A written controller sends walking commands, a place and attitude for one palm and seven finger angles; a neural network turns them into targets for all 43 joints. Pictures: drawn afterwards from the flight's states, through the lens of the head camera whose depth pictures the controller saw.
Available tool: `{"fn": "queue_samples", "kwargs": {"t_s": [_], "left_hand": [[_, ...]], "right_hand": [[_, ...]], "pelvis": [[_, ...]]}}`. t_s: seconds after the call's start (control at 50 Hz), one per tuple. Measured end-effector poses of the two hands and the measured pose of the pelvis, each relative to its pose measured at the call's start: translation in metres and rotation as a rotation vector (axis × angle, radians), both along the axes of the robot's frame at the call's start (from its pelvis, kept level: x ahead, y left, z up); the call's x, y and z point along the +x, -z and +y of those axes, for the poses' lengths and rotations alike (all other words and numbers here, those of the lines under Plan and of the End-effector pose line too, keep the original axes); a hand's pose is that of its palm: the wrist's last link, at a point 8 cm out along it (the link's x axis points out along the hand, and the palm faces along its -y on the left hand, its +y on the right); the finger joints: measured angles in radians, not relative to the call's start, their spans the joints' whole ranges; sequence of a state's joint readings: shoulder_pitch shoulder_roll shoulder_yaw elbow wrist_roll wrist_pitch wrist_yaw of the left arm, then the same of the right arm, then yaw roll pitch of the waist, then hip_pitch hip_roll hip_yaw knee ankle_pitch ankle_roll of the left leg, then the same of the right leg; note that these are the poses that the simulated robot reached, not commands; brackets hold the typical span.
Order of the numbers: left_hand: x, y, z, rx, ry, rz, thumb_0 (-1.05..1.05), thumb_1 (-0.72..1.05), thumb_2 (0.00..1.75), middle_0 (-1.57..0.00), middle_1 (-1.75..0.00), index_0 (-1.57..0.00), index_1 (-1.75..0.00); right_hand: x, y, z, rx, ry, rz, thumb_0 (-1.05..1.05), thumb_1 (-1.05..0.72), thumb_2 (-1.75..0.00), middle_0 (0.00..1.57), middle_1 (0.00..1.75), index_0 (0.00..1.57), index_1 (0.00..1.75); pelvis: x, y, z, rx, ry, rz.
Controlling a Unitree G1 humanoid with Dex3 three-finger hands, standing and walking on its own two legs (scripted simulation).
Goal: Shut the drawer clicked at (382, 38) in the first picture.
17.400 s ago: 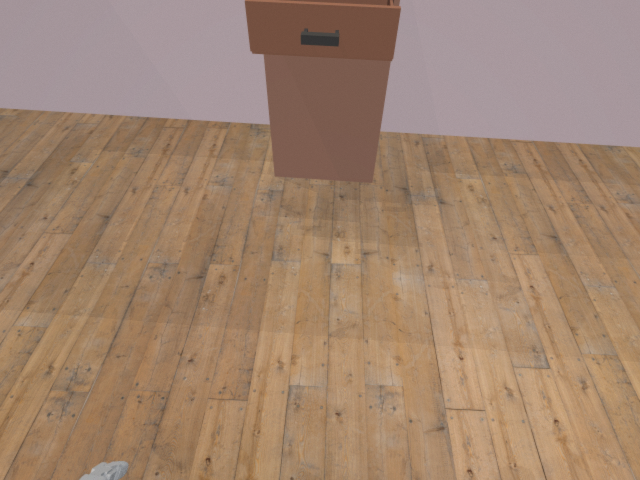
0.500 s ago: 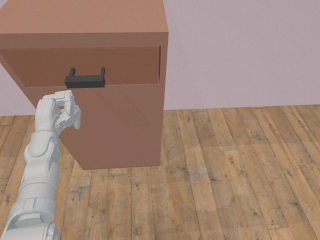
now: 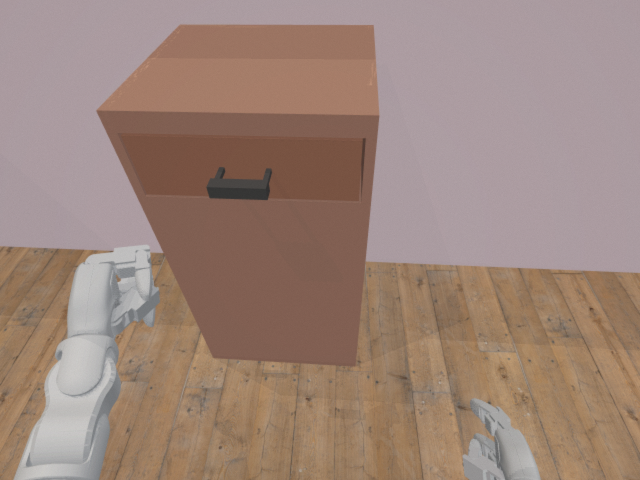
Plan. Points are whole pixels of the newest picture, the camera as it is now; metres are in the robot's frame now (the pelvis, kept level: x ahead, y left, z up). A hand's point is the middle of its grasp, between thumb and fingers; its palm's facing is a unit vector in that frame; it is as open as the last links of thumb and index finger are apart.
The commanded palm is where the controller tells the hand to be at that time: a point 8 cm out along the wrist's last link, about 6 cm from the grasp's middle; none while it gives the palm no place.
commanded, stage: draw the hand back to the body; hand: left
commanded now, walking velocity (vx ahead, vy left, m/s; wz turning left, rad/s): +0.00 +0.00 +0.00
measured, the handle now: (241, 181) +0.60 +0.20 +0.04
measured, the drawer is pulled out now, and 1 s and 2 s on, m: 0.00 0.00 0.00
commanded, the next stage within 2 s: step back with the hand held close in 0.58 s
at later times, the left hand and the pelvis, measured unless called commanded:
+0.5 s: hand (80, 351) +0.19 +0.23 +0.17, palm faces +0.39 -0.83 -0.41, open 3.2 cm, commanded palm +0.14 +0.27 +0.18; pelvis +0.01 +0.00 +0.01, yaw +0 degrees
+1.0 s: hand (82, 349) +0.19 +0.24 +0.16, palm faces +0.28 -0.83 -0.49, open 3.2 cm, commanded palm +0.13 +0.29 +0.18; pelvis +0.00 +0.01 +0.01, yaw -1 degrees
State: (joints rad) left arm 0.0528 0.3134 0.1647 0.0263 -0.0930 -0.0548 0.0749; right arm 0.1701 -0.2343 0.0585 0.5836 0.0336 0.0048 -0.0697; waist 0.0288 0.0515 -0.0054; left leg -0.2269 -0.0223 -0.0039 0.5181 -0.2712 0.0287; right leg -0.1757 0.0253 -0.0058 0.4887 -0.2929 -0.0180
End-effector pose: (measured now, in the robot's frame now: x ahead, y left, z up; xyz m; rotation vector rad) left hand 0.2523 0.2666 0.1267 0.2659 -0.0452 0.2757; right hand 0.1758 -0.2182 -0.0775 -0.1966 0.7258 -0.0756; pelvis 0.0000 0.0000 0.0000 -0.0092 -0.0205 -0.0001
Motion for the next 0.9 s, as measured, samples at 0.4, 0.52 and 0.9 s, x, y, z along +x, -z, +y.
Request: {"fn": "queue_samples", "kwargs": {"t_s": [0.4,0.52,0.9], "left_hand": [[-0.092,-0.051,0.002,0.180,-0.065,-0.083,0.01,0.89,0.90,-1.41,-1.60,-1.40,-1.60],[-0.108,-0.058,0.004,0.209,-0.098,-0.095,0.01,0.89,0.90,-1.41,-1.60,-1.41,-1.60],[-0.089,-0.056,0.011,0.256,-0.035,-0.075,0.01,0.89,0.90,-1.41,-1.60,-1.41,-1.60]], "right_hand": [[0.003,-0.001,-0.009,0.002,-0.004,-0.034,0.01,-0.91,-0.90,0.20,0.30,0.20,0.30],[0.013,-0.004,-0.007,-0.002,-0.018,-0.064,0.01,-0.91,-0.90,0.20,0.30,0.20,0.30],[0.001,-0.006,-0.014,-0.020,0.047,0.006,0.01,-0.91,-0.89,0.20,0.30,0.20,0.30]], "pelvis": [[0.011,-0.006,-0.004,0.000,0.008,-0.044],[0.011,-0.005,-0.005,0.000,0.000,-0.048],[0.007,-0.007,0.002,-0.007,0.008,0.017]]}}
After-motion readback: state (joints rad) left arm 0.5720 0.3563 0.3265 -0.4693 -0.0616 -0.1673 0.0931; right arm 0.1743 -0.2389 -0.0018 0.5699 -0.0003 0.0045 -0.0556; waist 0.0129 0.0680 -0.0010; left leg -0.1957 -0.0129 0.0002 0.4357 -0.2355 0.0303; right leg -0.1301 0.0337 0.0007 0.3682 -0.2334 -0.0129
